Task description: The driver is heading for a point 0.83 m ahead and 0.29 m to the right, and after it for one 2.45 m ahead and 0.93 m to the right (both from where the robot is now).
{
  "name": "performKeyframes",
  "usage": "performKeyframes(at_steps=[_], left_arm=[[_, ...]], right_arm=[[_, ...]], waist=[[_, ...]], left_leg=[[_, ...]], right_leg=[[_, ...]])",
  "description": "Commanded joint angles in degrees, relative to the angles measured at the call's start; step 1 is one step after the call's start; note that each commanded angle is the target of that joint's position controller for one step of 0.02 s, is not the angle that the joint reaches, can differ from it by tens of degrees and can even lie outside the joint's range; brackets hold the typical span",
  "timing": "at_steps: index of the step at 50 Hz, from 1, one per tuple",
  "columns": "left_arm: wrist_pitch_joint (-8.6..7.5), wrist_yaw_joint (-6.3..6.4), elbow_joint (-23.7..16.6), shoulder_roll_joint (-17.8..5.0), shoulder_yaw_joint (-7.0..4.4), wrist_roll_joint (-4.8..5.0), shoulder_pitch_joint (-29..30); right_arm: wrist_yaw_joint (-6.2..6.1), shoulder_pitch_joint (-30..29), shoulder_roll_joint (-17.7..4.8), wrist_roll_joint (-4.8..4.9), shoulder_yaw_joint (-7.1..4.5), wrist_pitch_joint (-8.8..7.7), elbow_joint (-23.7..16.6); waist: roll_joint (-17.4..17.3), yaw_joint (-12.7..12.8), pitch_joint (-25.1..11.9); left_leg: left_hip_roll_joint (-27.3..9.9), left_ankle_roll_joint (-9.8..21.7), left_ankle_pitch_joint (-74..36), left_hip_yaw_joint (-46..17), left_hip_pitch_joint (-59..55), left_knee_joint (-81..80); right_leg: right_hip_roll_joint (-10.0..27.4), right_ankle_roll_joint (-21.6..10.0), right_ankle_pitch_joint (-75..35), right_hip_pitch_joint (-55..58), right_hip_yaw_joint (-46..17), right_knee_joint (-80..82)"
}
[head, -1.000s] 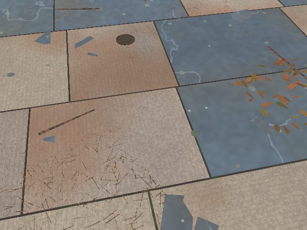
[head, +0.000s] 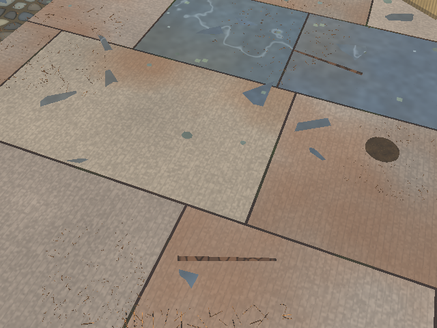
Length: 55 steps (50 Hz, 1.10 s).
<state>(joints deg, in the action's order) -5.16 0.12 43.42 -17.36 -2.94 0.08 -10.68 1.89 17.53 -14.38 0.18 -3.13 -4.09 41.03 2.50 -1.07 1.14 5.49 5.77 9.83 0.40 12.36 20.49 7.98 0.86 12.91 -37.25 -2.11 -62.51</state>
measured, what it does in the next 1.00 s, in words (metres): walks ahead, turning right: right foot, then left foot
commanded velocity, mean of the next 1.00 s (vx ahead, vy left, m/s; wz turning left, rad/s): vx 0.50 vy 0.00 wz -0.26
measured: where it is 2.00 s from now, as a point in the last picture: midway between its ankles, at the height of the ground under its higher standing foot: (309, 194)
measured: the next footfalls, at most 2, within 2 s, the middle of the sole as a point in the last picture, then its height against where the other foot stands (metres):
right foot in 0.32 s outside the picture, level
left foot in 0.82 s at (201, 280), level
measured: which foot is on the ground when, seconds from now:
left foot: down 0.00-0.34, up 0.36-0.80, down 0.82-1.00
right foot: up 0.00-0.30, down 0.32-0.84, up 0.86-1.00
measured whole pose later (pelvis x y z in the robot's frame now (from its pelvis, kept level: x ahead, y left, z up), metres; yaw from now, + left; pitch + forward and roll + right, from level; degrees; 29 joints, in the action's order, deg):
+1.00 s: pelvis +0.54 -0.04 +0.00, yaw -20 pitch +2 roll +1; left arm -1.4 0.1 40.0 -18.1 -4.0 1.6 -17.5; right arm 0.5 13.0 -14.6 -0.5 -3.2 -5.9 42.0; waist 3.2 -0.5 -0.1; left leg 1.3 1.3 11.0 2.4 14.2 23.5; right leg 1.7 -0.5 19.1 -30.4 -4.1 -66.7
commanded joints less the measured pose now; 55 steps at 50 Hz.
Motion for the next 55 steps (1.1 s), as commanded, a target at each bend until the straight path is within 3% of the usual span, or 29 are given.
performKeyframes(at_steps=[1,6,11,13,14,15,16,17,18,19,20,21,22,23,26,29,32,36,39,40,41,42,43,44,45,46,47,49,55], left_arm=[[0.33,0.3,-3.08,-3.22,-0.97,-0.5,-0.45],[-0.58,-1.0,-5.25,-1.13,-0.13,0.19,8.59],[-1.46,-2.9,-8.31,-1.58,0.04,0.59,14.79],[-1.7,-3.42,-8.55,-2.28,-0.15,0.55,13.48],[-1.7,-3.47,-8.0,-3.07,-0.46,0.58,10.97],[-1.62,-3.29,-6.85,-4.32,-1.1,0.51,6.47],[-1.46,-2.91,-4.58,-6.55,-2.22,0.36,-1.61],[-1.18,-2.41,-2.93,-10.17,-3.06,-0.07,-11.54],[-1.1,-2.8,-1.77,-14.22,-4.08,0.12,-14.81],[-0.76,-2.69,-1.78,-8.75,-2.83,1.19,-15.17],[-0.42,-2.27,-2.89,-7.0,-2.24,0.99,-10.54],[-0.08,-2.07,-3.99,-6.47,-1.99,0.46,-6.71],[0.05,-2.1,-4.54,-5.82,-1.77,0.14,-4.62],[-0.05,-2.0,-5.0,-4.96,-1.43,-0.39,-3.64],[-0.28,-1.66,-5.15,-5.56,-1.76,0.35,-3.45],[0.0,-0.65,-4.55,-7.45,-2.5,0.69,-5.52],[0.74,0.08,-3.85,-7.94,-2.74,1.2,-8.09],[1.72,0.48,-3.05,-8.09,-2.9,1.63,-11.37],[2.39,0.76,-3.54,-8.05,-3.1,1.45,-10.37],[2.58,0.77,-3.91,-6.84,-2.78,1.38,-9.64],[2.45,0.65,-4.64,-4.32,-1.92,1.02,-8.96],[2.19,0.61,-5.83,-0.11,-0.55,-0.15,-9.93],[1.57,0.59,-8.1,-0.13,-0.23,1.91,-16.23],[1.7,0.82,-6.14,-6.03,-1.5,2.44,-14.89],[2.1,0.69,-6.67,-7.78,-2.11,1.94,-9.78],[2.45,0.61,-6.78,-6.73,-2.12,1.47,-8.04],[2.61,0.39,-7.45,-6.16,-2.31,1.06,-6.58],[3.19,-0.3,-7.93,-4.1,-2.15,1.58,-6.61],[3.57,-0.95,-10.41,-1.96,-1.45,1.22,-0.94]], right_arm=[[-0.96,-1.24,-8.06,0.04,-1.98,-1.47,-2.6],[-1.82,3.0,-9.07,0.49,-1.86,-0.89,0.26],[-2.15,6.96,-10.0,0.75,-2.06,0.04,3.27],[-2.44,6.56,-10.55,0.86,-2.26,0.51,3.82],[-2.56,5.39,-11.32,0.72,-2.45,0.67,3.73],[-2.66,4.12,-11.96,0.54,-2.59,0.86,3.56],[-2.78,3.32,-11.32,0.24,-2.24,1.05,3.3],[-3.06,3.91,-9.36,-0.89,-1.29,0.88,2.14],[-2.12,12.64,-2.45,-0.89,0.7,-0.39,1.93],[-1.63,8.9,-7.13,-0.24,0.03,-1.73,2.15],[-1.18,1.84,-9.94,1.33,-0.71,-2.65,-0.16],[-1.31,-2.2,-9.32,1.07,-0.39,-3.19,-1.23],[-1.51,-3.59,-8.91,0.03,-0.6,-3.33,-1.68],[-1.66,-2.62,-8.66,-0.6,-0.87,-3.02,-1.86],[-2.26,-1.11,-6.71,-1.03,-0.69,-1.62,-1.99],[-2.69,-7.42,-5.42,-1.09,-0.17,-1.13,-3.88],[-2.19,-13.82,-4.47,-0.7,0.18,-1.72,-5.05],[-1.27,-19.3,-5.82,0.21,-0.28,-2.76,-6.68],[-0.94,-16.89,-7.87,0.53,-1.34,-3.6,-6.48],[-1.13,-13.0,-8.55,0.45,-1.92,-3.8,-5.38],[-1.58,-7.02,-10.39,-0.22,-2.73,-4.0,-4.48],[-2.15,2.26,-14.04,-0.7,-3.64,-3.82,-3.44],[-1.64,4.8,-17.01,-0.89,-4.41,-2.86,-1.48],[-1.4,2.3,-11.41,-0.22,-3.29,-2.74,-2.67],[-1.54,0.58,-8.52,-0.11,-2.46,-2.49,-2.94],[-1.44,-2.02,-7.48,-0.5,-1.92,-2.33,-3.11],[-1.46,-3.86,-6.31,-0.6,-1.58,-2.16,-2.65],[-1.54,-4.71,-6.06,-0.81,-1.53,-2.43,-1.83],[-1.93,-3.48,-9.33,-0.67,-2.59,-2.52,1.41]], waist=[[-4.93,1.48,-1.7],[-5.79,-2.48,0.74],[-6.04,-4.29,3.05],[-6.93,-2.88,2.23],[-7.81,-1.35,0.58],[-8.4,1.23,-2.69],[-7.29,5.24,-8.09],[-1.85,8.5,-16.28],[14.3,4.29,-23.73],[10.49,6.71,-23.49],[6.36,6.85,-13.67],[-0.31,5.48,-8.51],[-2.82,3.59,-4.84],[-1.83,1.58,-4.58],[0.7,-0.37,-3.74],[0.9,1.22,-1.68],[1.87,3.68,-1.2],[2.65,5.39,-1.37],[4.63,2.97,-2.13],[4.74,0.8,-3.42],[3.43,-2.17,-7.79],[-5.91,-4.98,-15.64],[-24.7,-1.29,-18.48],[-15.41,-2.57,-12.29],[-10.34,-3.47,-6.89],[-6.73,-2.2,-4.26],[-7.22,-1.23,-2.1],[-9.53,0.03,-0.93],[-6.66,-0.55,0.04]], left_leg=[[-14.97,9.55,-21.2,-10.38,-2.29,-10.23],[-14.05,6.62,-14.48,-7.7,-5.83,-10.76],[-18.31,6.48,-15.55,-10.23,-14.96,-6.71],[-19.23,5.32,-20.79,-10.54,-17.18,-4.12],[-18.91,4.54,-28.51,-9.39,-17.9,-1.69],[-17.66,3.56,-39.28,-7.55,-17.73,3.52],[-14.77,1.94,-45.08,-4.64,-15.01,13.55],[-11.93,-0.11,-30.44,-2.23,-3.57,30.44],[-1.13,-4.74,12.38,-2.03,20.69,51.65],[-2.72,-4.29,20.83,-8.33,28.68,57.29],[-5.6,-3.78,16.4,-7.82,32.68,57.54],[-7.89,-3.5,12.09,-6.58,31.21,54.26],[-9.34,-3.92,9.74,-5.91,29.15,49.98],[-10.66,-4.26,8.12,-6.26,25.37,46.99],[-10.8,-6.62,7.08,-4.86,22.2,39.75],[-10.01,-8.44,-1.56,-4.25,22.53,28.89],[-7.85,-8.93,-11.26,-4.26,19.12,17.39],[-5.59,-8.71,-11.83,-5.07,15.43,9.95],[-5.13,-6.82,-6.2,-5.28,9.82,5.86],[-5.41,-5.47,-5.8,-4.58,4.15,3.4],[-9.65,-3.02,-4.71,-7.38,-6.25,3.6],[-21.02,0.65,-3.04,-18.46,-20.94,3.85],[-30.82,8.78,11.68,-43.68,-31.43,-1.5],[-29.16,7.62,19.27,-42.31,-26.79,-3.62],[-26.55,5.32,15.74,-32.73,-21.23,-3.62],[-23.83,4.26,8.52,-26.12,-15.49,-4.85],[-21.92,4.07,3.68,-21.68,-11.76,-6.1],[-19.67,3.7,-1.81,-14.65,-7.01,-8.77],[-20.11,4.8,-14.09,-3.2,-8.54,-11.02]], right_leg=[[0.85,1.34,-8.62,-3.14,-0.38,6.12],[-1.89,0.29,-21.59,-2.15,1.16,23.86],[-3.79,-2.22,-16.3,-5.1,1.3,31.07],[-4.83,-3.85,-11.92,-2.09,1.81,32.97],[-6.29,-4.87,-9.66,1.83,3.23,33.23],[-8.48,-6.27,-9.08,9.07,5.26,33.73],[-9.54,-8.26,-11.68,21.01,5.92,34.11],[-0.29,-12.18,-16.64,38.76,-5.37,31.97],[12.33,-22.76,-5.52,59.89,-34.38,37.03],[11.83,-21.37,4.17,61.24,-42.37,43.79],[10.06,-18.58,4.15,53.42,-34.2,45.04],[7.81,-17.2,-1.07,44.44,-27.99,46.01],[6.05,-17.03,-7.58,37.08,-24.14,47.24],[4.32,-16.76,-11.62,32.91,-21.69,48.52],[2.01,-17.68,-15.63,26.49,-16.97,51.07],[0.26,-16.64,-14.24,22.92,-13.79,52.11],[-1.68,-14.22,-10.28,21.9,-12.45,50.77],[-0.44,-13.27,-5.93,24.89,-16.89,46.83],[0.33,-11.63,-4.8,27.45,-21.61,41.81],[-1.31,-10.34,-5.04,26.57,-21.42,38.58],[-4.05,-8.38,-4.74,22.96,-18.94,30.43],[-8.96,-5.7,8.4,14.3,-11.94,12.56],[-12.56,-3.84,22.52,-4.59,-6.59,-2.13],[-8.35,-2.8,18.63,-9.63,-8.38,-8.86],[-6.82,-2.4,13.34,-10.34,-7.25,-10.37],[-5.1,-1.78,9.26,-8.04,-6.32,-9.34],[-3.72,-1.41,6.68,-7.21,-6.07,-7.01],[-2.19,-1.0,3.98,-3.93,-4.49,-5.41],[-1.39,0.32,-6.83,-6.56,-3.3,6.03]])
